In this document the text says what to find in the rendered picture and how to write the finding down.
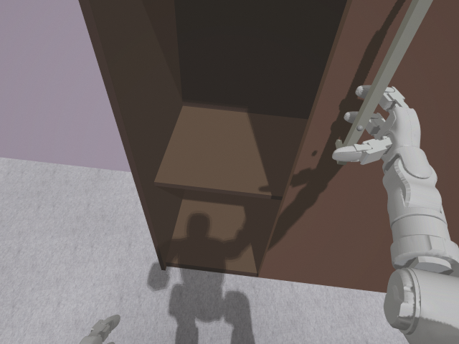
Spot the wardrobe door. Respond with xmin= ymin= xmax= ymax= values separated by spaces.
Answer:
xmin=258 ymin=0 xmax=459 ymax=293

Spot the right robot hand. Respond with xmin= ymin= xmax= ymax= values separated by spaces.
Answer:
xmin=332 ymin=85 xmax=420 ymax=165

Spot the left robot hand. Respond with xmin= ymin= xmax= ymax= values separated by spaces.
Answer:
xmin=80 ymin=315 xmax=120 ymax=344

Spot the handle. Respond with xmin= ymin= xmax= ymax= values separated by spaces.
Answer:
xmin=335 ymin=0 xmax=433 ymax=165

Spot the right robot upper arm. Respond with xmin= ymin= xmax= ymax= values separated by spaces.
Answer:
xmin=384 ymin=267 xmax=459 ymax=344

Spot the robot right forearm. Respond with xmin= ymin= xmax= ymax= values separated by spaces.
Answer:
xmin=382 ymin=146 xmax=459 ymax=277

